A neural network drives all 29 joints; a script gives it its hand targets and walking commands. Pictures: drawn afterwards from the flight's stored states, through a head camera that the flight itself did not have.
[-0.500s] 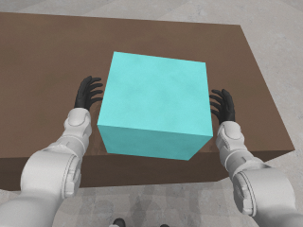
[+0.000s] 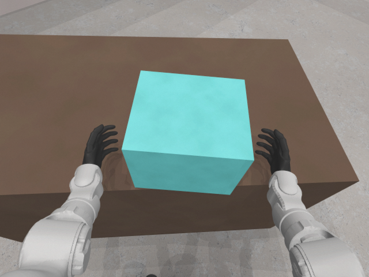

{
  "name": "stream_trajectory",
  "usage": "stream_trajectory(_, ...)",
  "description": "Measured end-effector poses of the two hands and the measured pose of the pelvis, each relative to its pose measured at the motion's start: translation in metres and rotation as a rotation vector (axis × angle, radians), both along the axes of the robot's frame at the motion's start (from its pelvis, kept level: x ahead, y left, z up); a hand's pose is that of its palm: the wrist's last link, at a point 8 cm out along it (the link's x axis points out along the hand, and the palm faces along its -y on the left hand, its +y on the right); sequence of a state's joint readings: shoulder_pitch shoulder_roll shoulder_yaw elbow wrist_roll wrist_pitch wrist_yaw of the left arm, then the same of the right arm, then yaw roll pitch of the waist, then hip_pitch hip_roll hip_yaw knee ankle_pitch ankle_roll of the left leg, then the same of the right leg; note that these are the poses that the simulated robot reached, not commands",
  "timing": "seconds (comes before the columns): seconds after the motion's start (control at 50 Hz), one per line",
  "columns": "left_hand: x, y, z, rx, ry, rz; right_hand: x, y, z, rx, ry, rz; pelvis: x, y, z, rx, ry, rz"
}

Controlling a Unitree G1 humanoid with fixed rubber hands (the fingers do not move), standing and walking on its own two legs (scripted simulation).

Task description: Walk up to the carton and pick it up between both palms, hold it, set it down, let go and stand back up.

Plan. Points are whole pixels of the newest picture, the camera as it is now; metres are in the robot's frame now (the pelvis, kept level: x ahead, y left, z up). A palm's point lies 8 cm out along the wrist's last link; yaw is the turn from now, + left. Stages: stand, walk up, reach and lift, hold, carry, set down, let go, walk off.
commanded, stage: set down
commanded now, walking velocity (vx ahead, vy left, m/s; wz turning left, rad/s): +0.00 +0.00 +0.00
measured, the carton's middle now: (187, 135) +0.46 +0.02 -0.01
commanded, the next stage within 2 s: none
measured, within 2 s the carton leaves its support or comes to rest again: neither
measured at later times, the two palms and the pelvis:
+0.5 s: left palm (71, 196) +0.29 +0.25 -0.01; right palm (288, 200) +0.30 -0.19 +0.01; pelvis -0.02 +0.01 +0.01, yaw +1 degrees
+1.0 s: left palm (58, 234) +0.22 +0.25 -0.01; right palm (291, 230) +0.25 -0.19 +0.01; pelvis +0.01 +0.00 +0.02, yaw +2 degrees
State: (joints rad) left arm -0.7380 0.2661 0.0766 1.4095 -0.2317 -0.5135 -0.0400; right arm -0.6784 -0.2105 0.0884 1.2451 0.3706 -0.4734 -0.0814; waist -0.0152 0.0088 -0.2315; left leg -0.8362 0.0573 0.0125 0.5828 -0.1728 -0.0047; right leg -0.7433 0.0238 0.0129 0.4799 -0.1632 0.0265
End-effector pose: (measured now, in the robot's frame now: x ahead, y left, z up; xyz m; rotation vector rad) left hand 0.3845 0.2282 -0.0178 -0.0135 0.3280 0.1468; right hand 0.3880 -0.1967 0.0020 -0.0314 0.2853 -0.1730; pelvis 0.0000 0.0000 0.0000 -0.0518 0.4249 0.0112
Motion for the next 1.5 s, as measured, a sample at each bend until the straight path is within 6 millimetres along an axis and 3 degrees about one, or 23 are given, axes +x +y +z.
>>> stream_trajectory(0.44, -0.081, 0.019, 0.011, -0.008, -0.018, -0.003, -0.074, 0.002, 0.015, 0.033, -0.008, -0.007, -0.018, 0.007, 0.008, 0.006, -0.234, 0.018)
stream_trajectory(0.68, -0.127, 0.027, 0.003, -0.011, -0.016, 0.018, -0.116, 0.005, 0.007, 0.057, -0.003, 0.005, -0.008, 0.006, 0.011, 0.016, -0.349, 0.026)
stream_trajectory(0.92, -0.150, 0.024, 0.009, -0.005, -0.007, 0.034, -0.133, 0.008, 0.012, 0.075, -0.035, 0.034, 0.008, -0.001, 0.015, 0.040, -0.423, 0.034)
stream_trajectory(1.18, -0.197, 0.024, 0.001, -0.014, 0.068, 0.050, -0.160, 0.008, 0.004, 0.042, 0.019, 0.052, 0.011, -0.006, 0.016, 0.053, -0.489, 0.035)
stream_trajectory(1.5, -0.199, 0.024, -0.006, -0.001, 0.154, 0.056, -0.165, 0.005, -0.009, 0.003, 0.116, 0.070, 0.012, -0.006, 0.016, 0.055, -0.497, 0.036)
